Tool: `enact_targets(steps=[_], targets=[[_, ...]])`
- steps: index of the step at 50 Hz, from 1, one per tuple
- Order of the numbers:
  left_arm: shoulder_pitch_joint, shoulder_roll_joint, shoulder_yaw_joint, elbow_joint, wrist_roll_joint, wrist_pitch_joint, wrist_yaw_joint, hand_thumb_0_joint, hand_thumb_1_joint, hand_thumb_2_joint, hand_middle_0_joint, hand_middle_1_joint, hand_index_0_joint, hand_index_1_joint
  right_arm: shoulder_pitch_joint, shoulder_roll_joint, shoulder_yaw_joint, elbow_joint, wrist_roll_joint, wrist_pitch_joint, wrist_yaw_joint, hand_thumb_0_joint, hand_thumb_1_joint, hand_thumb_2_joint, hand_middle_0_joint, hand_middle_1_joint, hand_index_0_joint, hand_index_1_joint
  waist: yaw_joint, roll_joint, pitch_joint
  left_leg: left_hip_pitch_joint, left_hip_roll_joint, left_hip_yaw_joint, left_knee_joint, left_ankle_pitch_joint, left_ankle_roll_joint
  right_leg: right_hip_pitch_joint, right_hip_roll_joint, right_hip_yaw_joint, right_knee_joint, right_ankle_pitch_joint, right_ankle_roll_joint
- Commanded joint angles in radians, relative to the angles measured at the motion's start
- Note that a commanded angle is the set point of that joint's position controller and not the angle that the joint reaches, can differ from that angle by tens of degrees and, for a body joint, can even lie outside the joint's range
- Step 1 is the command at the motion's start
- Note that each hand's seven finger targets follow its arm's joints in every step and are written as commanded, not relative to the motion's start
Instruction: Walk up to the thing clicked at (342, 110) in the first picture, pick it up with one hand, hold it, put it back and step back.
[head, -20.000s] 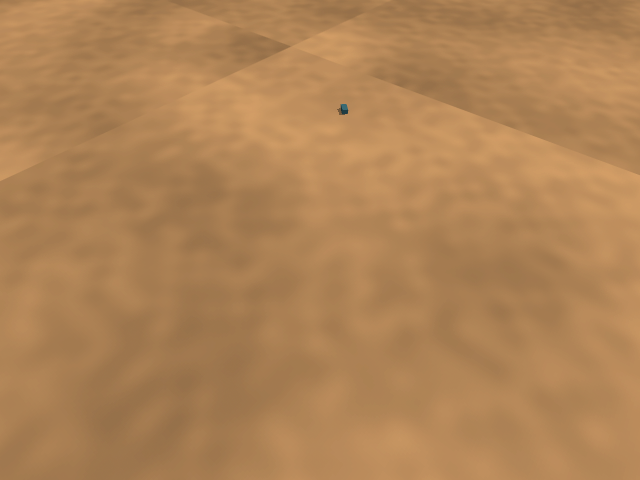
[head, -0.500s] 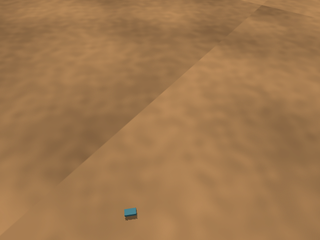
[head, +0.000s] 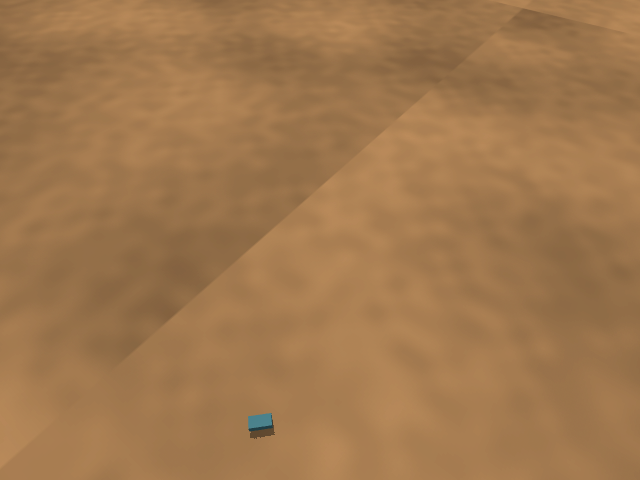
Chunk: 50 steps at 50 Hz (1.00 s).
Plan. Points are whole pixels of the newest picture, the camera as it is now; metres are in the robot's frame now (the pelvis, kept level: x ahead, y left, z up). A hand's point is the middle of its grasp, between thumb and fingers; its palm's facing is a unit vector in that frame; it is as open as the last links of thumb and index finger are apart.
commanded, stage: stand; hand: left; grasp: from above
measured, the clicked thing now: (260, 422) +0.42 +0.19 -0.77
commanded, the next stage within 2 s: rise first in 0.78 s
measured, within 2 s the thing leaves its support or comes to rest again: neither
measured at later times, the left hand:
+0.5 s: hand out of the picture +0.06 +0.25 -0.16, palm faces -0.03 -0.94 -0.34, open 7.4 cm
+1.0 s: hand out of the picture +0.11 +0.25 -0.16, palm faces +0.05 -0.94 -0.33, open 7.5 cm
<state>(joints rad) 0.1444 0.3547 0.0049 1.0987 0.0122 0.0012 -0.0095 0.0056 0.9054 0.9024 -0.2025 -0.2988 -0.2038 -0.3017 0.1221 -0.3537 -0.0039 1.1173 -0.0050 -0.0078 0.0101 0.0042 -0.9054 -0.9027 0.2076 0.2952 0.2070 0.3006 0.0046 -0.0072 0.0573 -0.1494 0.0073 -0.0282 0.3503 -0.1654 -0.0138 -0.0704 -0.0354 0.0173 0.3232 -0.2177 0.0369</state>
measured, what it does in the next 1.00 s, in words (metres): stands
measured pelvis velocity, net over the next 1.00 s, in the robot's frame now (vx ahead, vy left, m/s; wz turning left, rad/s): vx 0.00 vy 0.00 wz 0.01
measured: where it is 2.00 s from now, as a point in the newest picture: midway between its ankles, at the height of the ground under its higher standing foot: outside the picture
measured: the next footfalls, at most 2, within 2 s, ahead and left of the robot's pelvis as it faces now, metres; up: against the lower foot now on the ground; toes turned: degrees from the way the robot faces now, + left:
none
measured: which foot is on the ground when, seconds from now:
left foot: down 0.00-1.00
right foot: down 0.00-1.00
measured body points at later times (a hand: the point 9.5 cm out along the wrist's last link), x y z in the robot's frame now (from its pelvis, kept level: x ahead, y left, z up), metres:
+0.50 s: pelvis +0.00 +0.00 +0.00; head +0.02 +0.00 +0.45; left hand +0.07 +0.30 -0.14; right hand +0.08 -0.30 -0.13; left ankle +0.02 +0.13 -0.75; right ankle -0.02 -0.14 -0.75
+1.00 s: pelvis +0.00 +0.00 -0.01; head +0.04 +0.00 +0.44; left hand +0.11 +0.30 -0.14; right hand +0.10 -0.29 -0.13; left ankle +0.02 +0.13 -0.75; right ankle -0.02 -0.14 -0.75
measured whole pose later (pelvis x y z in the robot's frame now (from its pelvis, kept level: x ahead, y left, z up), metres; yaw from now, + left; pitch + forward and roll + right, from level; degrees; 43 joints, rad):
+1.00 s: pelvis +0.00 +0.00 -0.01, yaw +0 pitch +2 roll +0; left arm 0.04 0.33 0.06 1.06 0.00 -0.02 0.01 0.01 0.84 0.89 -0.24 -0.37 -0.23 -0.38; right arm 0.17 -0.33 0.00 0.93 0.04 -0.04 -0.02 0.01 -0.92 -0.91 0.21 0.30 0.21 0.30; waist 0.00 0.00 0.04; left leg -0.30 0.01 -0.04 0.47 -0.21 -0.02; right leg -0.22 -0.03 0.01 0.46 -0.27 0.03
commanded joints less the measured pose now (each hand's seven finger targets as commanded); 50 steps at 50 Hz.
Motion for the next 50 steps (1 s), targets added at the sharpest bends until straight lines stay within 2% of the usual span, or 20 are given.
enact_targets(steps=[1, 7, 8, 15, 17, 19, 22, 23, 28, 32, 36, 40, 43, 44, 45, 46, 47, 48, 49, 50], targets=[[-0.027, 0.217, 0.041, -0.059, 0.000, -0.024, 0.018, 0.000, 0.900, 0.900, -0.200, -0.300, -0.200, -0.301, -0.040, -0.213, -0.042, -0.064, -0.002, -0.021, -0.018, 0.000, -0.900, -0.900, 0.200, 0.300, 0.200, 0.300, -0.004, 0.017, -0.068, 0.053, 0.114, -0.085, -0.047, 0.162, 0.035, -0.031, -0.091, 0.054, -0.043, 0.120, -0.055], [-0.028, 0.214, 0.039, -0.059, 0.000, -0.024, 0.018, 0.000, 0.900, 0.900, -0.200, -0.300, -0.200, -0.301, -0.035, -0.213, -0.042, -0.063, -0.003, -0.019, -0.018, 0.000, -0.900, -0.900, 0.200, 0.300, 0.200, 0.300, -0.006, 0.017, -0.061, 0.042, 0.111, -0.080, -0.046, 0.145, 0.035, -0.036, -0.091, 0.057, -0.050, 0.111, -0.053], [-0.023, 0.214, 0.040, -0.057, -0.002, -0.024, 0.017, 0.000, 0.900, 0.900, -0.200, -0.300, -0.200, -0.301, -0.025, -0.215, -0.040, -0.059, -0.001, -0.020, -0.018, 0.000, -0.900, -0.900, 0.200, 0.300, 0.200, 0.300, -0.006, 0.018, -0.045, 0.025, 0.106, -0.082, -0.058, 0.101, 0.035, -0.036, -0.091, 0.059, -0.053, 0.087, -0.053], [-0.018, 0.210, 0.037, -0.058, -0.002, -0.023, 0.017, 0.000, 0.900, 0.900, -0.200, -0.300, -0.200, -0.301, -0.041, -0.218, -0.044, -0.062, -0.002, -0.022, -0.018, 0.000, -0.900, -0.900, 0.200, 0.300, 0.200, 0.300, -0.001, 0.018, -0.063, 0.050, 0.112, -0.085, -0.048, 0.144, 0.035, -0.036, -0.090, 0.058, -0.047, 0.101, -0.055], [-0.025, 0.212, 0.038, -0.061, -0.003, -0.025, 0.017, 0.000, 0.900, 0.900, -0.200, -0.300, -0.200, -0.301, -0.036, -0.213, -0.042, -0.062, -0.002, -0.022, -0.017, 0.000, -0.900, -0.900, 0.200, 0.300, 0.200, 0.300, -0.003, 0.011, -0.080, 0.056, 0.115, -0.083, -0.042, 0.174, 0.036, -0.022, -0.093, 0.058, -0.041, 0.131, -0.055], [-0.022, 0.217, 0.039, -0.059, -0.002, -0.025, 0.018, 0.000, 0.900, 0.900, -0.200, -0.300, -0.200, -0.301, -0.041, -0.215, -0.044, -0.062, -0.002, -0.022, -0.018, 0.000, -0.900, -0.900, 0.200, 0.300, 0.200, 0.300, -0.003, 0.010, -0.072, 0.059, 0.113, -0.083, -0.041, 0.176, 0.034, -0.031, -0.091, 0.058, -0.044, 0.132, -0.054], [-0.023, 0.213, 0.038, -0.059, -0.002, -0.025, 0.017, 0.000, 0.900, 0.900, -0.200, -0.300, -0.200, -0.301, -0.035, -0.218, -0.043, -0.060, -0.001, -0.020, -0.017, 0.000, -0.900, -0.900, 0.200, 0.300, 0.200, 0.300, -0.004, 0.011, -0.054, 0.037, 0.106, -0.081, -0.048, 0.122, 0.034, -0.038, -0.091, 0.060, -0.054, 0.102, -0.052], [-0.023, 0.217, 0.039, -0.062, 0.000, -0.026, 0.018, 0.000, 0.900, 0.900, -0.200, -0.300, -0.200, -0.301, -0.039, -0.215, -0.044, -0.064, -0.003, -0.020, -0.017, 0.000, -0.900, -0.900, 0.200, 0.300, 0.200, 0.300, -0.004, 0.008, -0.076, 0.060, 0.112, -0.080, -0.037, 0.165, 0.035, -0.030, -0.094, 0.058, -0.046, 0.134, -0.054], [-0.024, 0.214, 0.038, -0.060, -0.001, -0.025, 0.019, 0.000, 0.900, 0.900, -0.200, -0.300, -0.200, -0.301, -0.038, -0.215, -0.041, -0.062, -0.002, -0.020, -0.017, 0.000, -0.900, -0.900, 0.200, 0.300, 0.200, 0.300, -0.003, 0.010, -0.067, 0.052, 0.110, -0.080, -0.042, 0.151, 0.035, -0.033, -0.092, 0.057, -0.047, 0.124, -0.052], [-0.021, 0.217, 0.041, -0.061, -0.002, -0.024, 0.019, 0.000, 0.900, 0.900, -0.200, -0.300, -0.200, -0.301, -0.042, -0.214, -0.041, -0.064, -0.002, -0.022, -0.019, 0.000, -0.900, -0.900, 0.200, 0.300, 0.200, 0.300, -0.001, 0.020, -0.082, 0.061, 0.112, -0.075, -0.038, 0.193, 0.036, -0.018, -0.093, 0.056, -0.037, 0.167, -0.052], [-0.019, 0.208, 0.037, -0.059, -0.002, -0.024, 0.019, 0.000, 0.900, 0.900, -0.200, -0.300, -0.200, -0.301, -0.038, -0.216, -0.040, -0.063, -0.001, -0.022, -0.019, 0.000, -0.900, -0.900, 0.200, 0.300, 0.200, 0.300, 0.000, 0.019, -0.071, 0.053, 0.111, -0.077, -0.040, 0.193, 0.034, -0.023, -0.091, 0.052, -0.041, 0.152, -0.050], [-0.027, 0.214, 0.040, -0.061, -0.002, -0.024, 0.021, 0.000, 0.900, 0.900, -0.200, -0.300, -0.200, -0.301, -0.042, -0.211, -0.042, -0.068, -0.001, -0.022, -0.020, 0.000, -0.900, -0.900, 0.200, 0.300, 0.200, 0.300, -0.003, 0.006, -0.087, 0.075, 0.117, -0.075, -0.027, 0.235, 0.035, -0.021, -0.093, 0.049, -0.033, 0.187, -0.053], [-0.026, 0.210, 0.039, -0.062, -0.003, -0.023, 0.020, 0.000, 0.900, 0.900, -0.200, -0.300, -0.200, -0.301, -0.034, -0.214, -0.040, -0.065, -0.002, -0.022, -0.020, 0.000, -0.900, -0.900, 0.200, 0.300, 0.200, 0.300, -0.003, 0.020, -0.075, 0.055, 0.109, -0.070, -0.036, 0.207, 0.034, -0.014, -0.094, 0.055, -0.040, 0.181, -0.052], [-0.026, 0.214, 0.041, -0.062, -0.002, -0.024, 0.021, 0.000, 0.903, 0.867, -0.260, -0.346, -0.255, -0.348, -0.035, -0.213, -0.042, -0.067, -0.001, -0.022, -0.019, 0.000, -0.943, -0.925, 0.201, 0.306, 0.202, 0.306, -0.003, 0.019, -0.079, 0.059, 0.113, -0.075, -0.037, 0.210, 0.032, -0.011, -0.093, 0.051, -0.035, 0.173, -0.052], [-0.377, 0.051, 0.045, -0.413, -0.050, -0.119, 0.036, 0.000, 0.823, 0.889, -0.301, -0.423, -0.260, -0.428, -0.023, -0.048, 0.007, -0.339, 0.068, -0.072, -0.038, 0.000, -0.968, -0.917, 0.200, 0.301, 0.200, 0.301, -0.122, 0.022, -0.031, -0.070, -0.006, 0.055, 0.032, 0.022, 0.017, -0.285, 0.038, -0.023, 0.051, 0.115, -0.038], [-0.533, 0.123, 0.072, -0.377, -0.047, -0.116, 0.043, 0.000, 0.743, 0.885, -0.309, -0.443, -0.260, -0.492, 0.009, -0.083, -0.005, -0.294, 0.066, -0.070, -0.049, 0.000, -0.925, -0.907, 0.199, 0.300, 0.200, 0.300, -0.090, 0.024, -0.065, -0.054, -0.013, 0.050, 0.046, -0.008, 0.014, -0.238, 0.036, -0.033, 0.058, 0.081, -0.039], [-0.325, 0.165, 0.111, -0.143, -0.032, -0.069, 0.046, 0.000, 0.663, 0.888, -0.285, -0.501, -0.241, -0.545, 0.050, -0.101, -0.013, -0.265, 0.063, -0.059, -0.054, 0.000, -0.917, -0.906, 0.199, 0.300, 0.199, 0.300, -0.078, -0.016, -0.047, -0.091, -0.021, 0.050, 0.061, -0.041, 0.019, -0.251, 0.043, -0.041, 0.061, 0.031, -0.045], [-0.257, 0.159, 0.123, -0.079, -0.020, -0.049, 0.031, 0.000, 0.583, 0.844, -0.307, -0.540, -0.273, -0.574, 0.060, -0.108, -0.030, -0.299, 0.061, -0.049, -0.053, 0.000, -0.908, -0.903, 0.199, 0.300, 0.199, 0.300, -0.051, -0.050, -0.042, -0.134, -0.010, 0.057, 0.099, -0.027, 0.021, -0.272, 0.048, -0.051, 0.098, 0.023, -0.044], [-0.310, 0.196, 0.135, -0.091, 0.005, -0.048, 0.023, 0.000, 0.503, 0.803, -0.309, -0.600, -0.291, -0.617, 0.071, -0.110, -0.045, -0.317, 0.049, -0.051, -0.057, 0.000, -0.897, -0.899, 0.199, 0.300, 0.199, 0.300, -0.050, -0.051, -0.101, -0.154, -0.010, 0.054, 0.141, -0.007, 0.025, -0.285, 0.046, -0.048, 0.137, 0.040, -0.044], [-0.337, 0.253, 0.174, -0.136, 0.024, -0.059, 0.018, 0.000, 0.423, 0.805, -0.308, -0.646, -0.295, -0.659, 0.092, -0.110, -0.060, -0.329, 0.044, -0.058, -0.062, 0.000, -0.901, -0.899, 0.199, 0.300, 0.200, 0.300, -0.037, -0.005, -0.190, -0.137, -0.014, 0.053, 0.170, 0.027, 0.022, -0.279, 0.042, -0.039, 0.172, 0.083, -0.045]])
